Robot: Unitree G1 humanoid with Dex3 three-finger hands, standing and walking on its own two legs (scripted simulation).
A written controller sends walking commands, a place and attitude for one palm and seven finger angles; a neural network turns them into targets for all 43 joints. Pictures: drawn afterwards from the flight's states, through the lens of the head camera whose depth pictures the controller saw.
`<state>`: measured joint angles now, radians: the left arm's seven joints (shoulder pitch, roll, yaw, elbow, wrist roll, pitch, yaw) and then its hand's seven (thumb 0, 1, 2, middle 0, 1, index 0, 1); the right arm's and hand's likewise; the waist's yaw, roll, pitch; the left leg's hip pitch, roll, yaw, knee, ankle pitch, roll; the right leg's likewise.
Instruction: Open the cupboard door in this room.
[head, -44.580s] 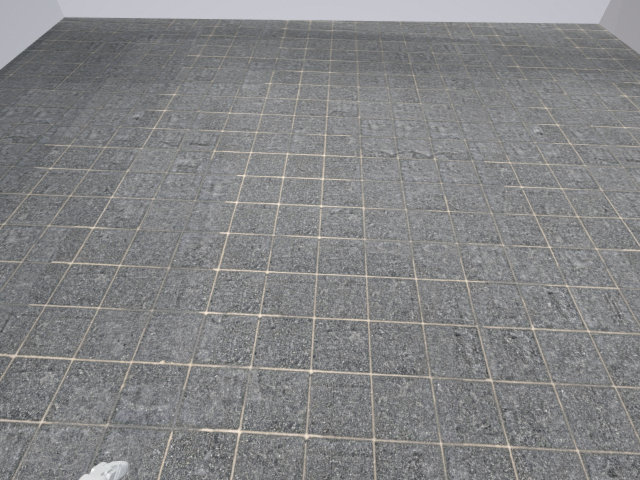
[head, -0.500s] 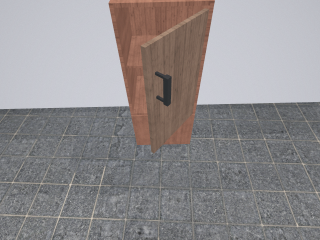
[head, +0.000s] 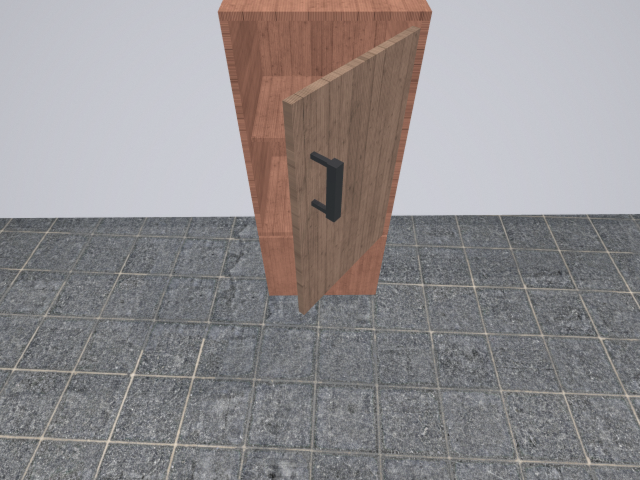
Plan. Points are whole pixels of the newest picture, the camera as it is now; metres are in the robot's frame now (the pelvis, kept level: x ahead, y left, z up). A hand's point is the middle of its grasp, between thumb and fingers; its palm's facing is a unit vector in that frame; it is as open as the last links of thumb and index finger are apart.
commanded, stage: look to check the result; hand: left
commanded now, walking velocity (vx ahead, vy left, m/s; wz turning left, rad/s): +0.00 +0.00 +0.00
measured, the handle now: (325, 187) +0.58 +0.03 +0.02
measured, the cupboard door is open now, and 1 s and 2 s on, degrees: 49 49 49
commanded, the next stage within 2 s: walk to a spot facing it in 0.44 s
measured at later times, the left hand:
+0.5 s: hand out of the picture +0.01 +0.17 -0.17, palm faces +0.05 -0.98 -0.19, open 7.3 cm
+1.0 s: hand out of the picture +0.07 +0.17 -0.18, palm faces -0.09 -0.95 -0.29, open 7.4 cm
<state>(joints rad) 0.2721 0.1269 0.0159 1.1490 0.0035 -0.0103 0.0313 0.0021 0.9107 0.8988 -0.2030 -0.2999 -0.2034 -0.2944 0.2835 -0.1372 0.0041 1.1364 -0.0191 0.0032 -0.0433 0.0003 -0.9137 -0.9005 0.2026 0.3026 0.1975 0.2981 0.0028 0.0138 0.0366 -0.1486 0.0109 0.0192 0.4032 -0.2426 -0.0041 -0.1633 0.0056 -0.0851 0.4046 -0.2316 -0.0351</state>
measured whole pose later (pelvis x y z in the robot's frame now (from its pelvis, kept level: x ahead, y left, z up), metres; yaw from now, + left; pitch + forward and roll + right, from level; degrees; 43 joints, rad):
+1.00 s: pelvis -0.01 -0.03 -0.02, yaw -11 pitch +0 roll +2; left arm 0.21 0.19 0.10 1.00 0.02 0.03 -0.01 0.00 0.91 0.90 -0.20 -0.30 -0.20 -0.29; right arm 0.23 -0.21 -0.06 1.02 -0.03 0.03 -0.05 0.00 -0.91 -0.90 0.21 0.30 0.20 0.30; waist 0.02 0.04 0.10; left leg -0.25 0.10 0.16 0.67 -0.42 -0.04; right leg -0.32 0.02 -0.04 0.66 -0.33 -0.06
